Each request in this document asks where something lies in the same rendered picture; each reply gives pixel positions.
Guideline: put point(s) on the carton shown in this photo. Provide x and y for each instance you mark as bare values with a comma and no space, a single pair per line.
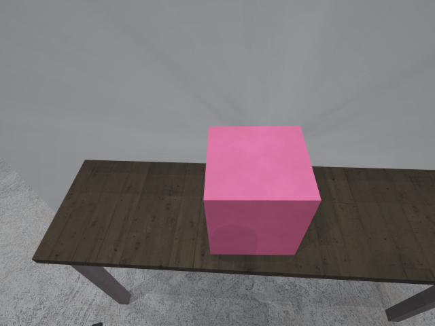
260,191

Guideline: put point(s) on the table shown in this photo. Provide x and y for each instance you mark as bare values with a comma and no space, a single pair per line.
372,224

